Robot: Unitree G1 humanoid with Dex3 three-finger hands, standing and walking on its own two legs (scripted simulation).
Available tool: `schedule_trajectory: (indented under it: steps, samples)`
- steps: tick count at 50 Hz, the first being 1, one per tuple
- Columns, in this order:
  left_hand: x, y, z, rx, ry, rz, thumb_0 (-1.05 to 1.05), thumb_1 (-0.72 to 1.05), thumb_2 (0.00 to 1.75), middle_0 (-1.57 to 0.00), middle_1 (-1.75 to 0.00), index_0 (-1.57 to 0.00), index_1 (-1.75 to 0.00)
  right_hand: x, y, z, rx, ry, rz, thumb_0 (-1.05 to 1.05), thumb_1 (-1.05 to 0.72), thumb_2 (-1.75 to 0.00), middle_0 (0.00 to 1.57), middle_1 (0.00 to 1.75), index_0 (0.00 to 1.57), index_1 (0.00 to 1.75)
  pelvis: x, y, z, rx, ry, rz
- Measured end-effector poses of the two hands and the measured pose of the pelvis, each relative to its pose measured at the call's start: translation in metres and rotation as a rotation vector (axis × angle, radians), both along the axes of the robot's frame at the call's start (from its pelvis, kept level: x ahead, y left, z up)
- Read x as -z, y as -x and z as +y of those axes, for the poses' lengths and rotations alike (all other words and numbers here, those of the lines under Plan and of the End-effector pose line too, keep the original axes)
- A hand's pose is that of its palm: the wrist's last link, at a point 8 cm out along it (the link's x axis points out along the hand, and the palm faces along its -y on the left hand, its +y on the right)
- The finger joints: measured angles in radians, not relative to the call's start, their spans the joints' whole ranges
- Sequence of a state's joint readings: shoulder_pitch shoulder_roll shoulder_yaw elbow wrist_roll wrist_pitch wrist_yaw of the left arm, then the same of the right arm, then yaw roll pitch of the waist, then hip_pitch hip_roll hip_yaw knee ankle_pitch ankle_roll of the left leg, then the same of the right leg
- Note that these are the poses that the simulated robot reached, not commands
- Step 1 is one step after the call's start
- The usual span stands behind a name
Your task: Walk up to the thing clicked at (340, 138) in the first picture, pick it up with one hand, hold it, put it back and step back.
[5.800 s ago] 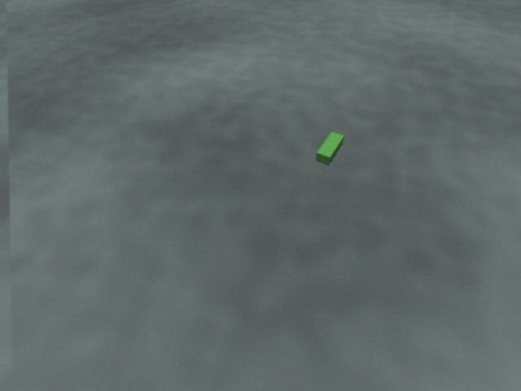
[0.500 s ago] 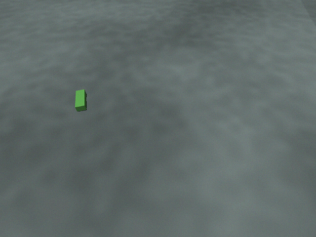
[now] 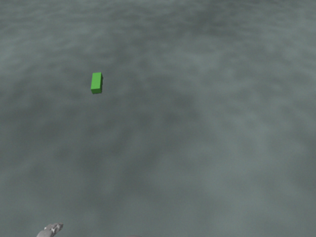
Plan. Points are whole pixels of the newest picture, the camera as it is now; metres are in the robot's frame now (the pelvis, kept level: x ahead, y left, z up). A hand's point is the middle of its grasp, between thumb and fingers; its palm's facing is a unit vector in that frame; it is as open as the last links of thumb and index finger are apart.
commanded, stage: walk up
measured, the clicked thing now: (96, 82) +1.43 +0.60 -0.74
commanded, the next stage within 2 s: stand in 1.68 s
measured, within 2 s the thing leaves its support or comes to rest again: neither
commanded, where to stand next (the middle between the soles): +0.05 +0.01 m, yaw +25 degrees
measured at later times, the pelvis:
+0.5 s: pelvis +0.00 +0.01 -0.01, yaw +14 degrees
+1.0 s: pelvis +0.00 +0.01 -0.01, yaw +23 degrees
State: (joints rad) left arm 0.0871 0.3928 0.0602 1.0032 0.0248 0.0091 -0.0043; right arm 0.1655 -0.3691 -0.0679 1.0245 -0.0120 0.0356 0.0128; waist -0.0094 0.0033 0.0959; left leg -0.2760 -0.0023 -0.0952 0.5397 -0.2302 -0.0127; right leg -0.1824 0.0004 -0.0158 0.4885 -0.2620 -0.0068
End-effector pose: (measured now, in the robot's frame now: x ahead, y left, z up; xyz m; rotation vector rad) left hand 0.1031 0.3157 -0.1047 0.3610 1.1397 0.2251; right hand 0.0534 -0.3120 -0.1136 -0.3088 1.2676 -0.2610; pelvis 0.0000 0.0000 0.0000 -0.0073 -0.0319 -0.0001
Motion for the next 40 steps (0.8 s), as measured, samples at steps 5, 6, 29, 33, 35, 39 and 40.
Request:
schedule_trajectory:
  steps: [5,6,29,33,35,39,40]
  samples:
    - [-0.007,0.03,0.003,-0.057,-0.01,0.013,0.0,0.9,0.9,-0.21,-0.3,-0.21,-0.3,-0.009,-0.026,-0.01,-0.085,0.029,-0.019,0.01,-0.9,-0.9,0.21,0.3,0.2,0.3,-0.003,0.004,-0.001,-0.054,-0.011,-0.001]
    - [-0.007,0.035,0.005,-0.065,-0.011,0.015,0.0,0.9,0.9,-0.21,-0.3,-0.21,-0.3,-0.011,-0.031,-0.01,-0.105,0.031,-0.026,0.01,-0.9,-0.9,0.21,0.3,0.2,0.3,-0.003,0.004,0.0,-0.066,-0.009,-0.001]
    - [0.02,0.128,0.013,-0.319,0.014,0.046,0.0,0.9,0.9,-0.21,-0.3,-0.21,-0.3,-0.005,-0.135,0.047,-0.419,0.018,-0.18,0.0,-0.9,-0.9,0.21,0.3,0.21,0.3,0.018,-0.005,0.002,-0.276,0.012,-0.012]
    - [0.012,0.145,0.002,-0.351,0.001,0.04,0.0,0.9,0.9,-0.21,-0.3,-0.21,-0.3,0.0,-0.148,0.051,-0.437,-0.005,-0.174,0.01,-0.9,-0.9,0.21,0.3,0.21,0.3,0.016,-0.003,-0.003,-0.31,0.0,-0.019]
    - [0.006,0.152,0.0,-0.366,0.0,0.036,0.0,0.9,0.9,-0.21,-0.3,-0.21,-0.3,-0.001,-0.152,0.055,-0.456,-0.014,-0.168,0.01,-0.9,-0.9,0.21,0.3,0.21,0.3,0.012,-0.003,-0.001,-0.326,-0.006,-0.016]
    - [0.005,0.162,0.005,-0.378,-0.003,0.03,0.0,0.9,0.9,-0.21,-0.3,-0.21,-0.3,-0.002,-0.152,0.062,-0.496,-0.016,-0.143,0.01,-0.9,-0.9,0.21,0.3,0.21,0.3,0.011,-0.001,0.005,-0.357,-0.01,-0.003]
    - [0.007,0.164,0.008,-0.384,-0.002,0.028,0.0,0.9,0.9,-0.21,-0.3,-0.21,-0.3,-0.002,-0.151,0.064,-0.504,-0.01,-0.137,0.01,-0.9,-0.9,0.21,0.3,0.21,0.3,0.012,0.0,0.007,-0.366,-0.009,-0.001]
